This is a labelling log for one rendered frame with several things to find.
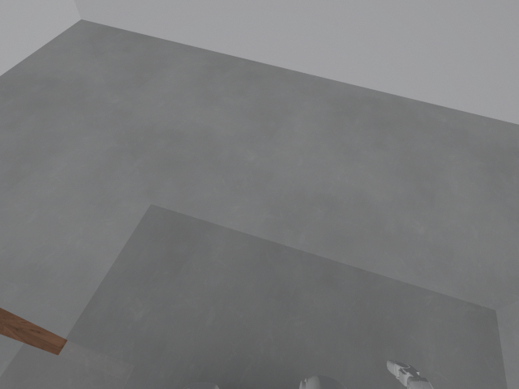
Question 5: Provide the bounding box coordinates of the robot right hand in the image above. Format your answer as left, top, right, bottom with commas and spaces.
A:
387, 360, 434, 389

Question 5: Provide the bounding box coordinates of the table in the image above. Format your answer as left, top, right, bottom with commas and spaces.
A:
0, 308, 67, 355

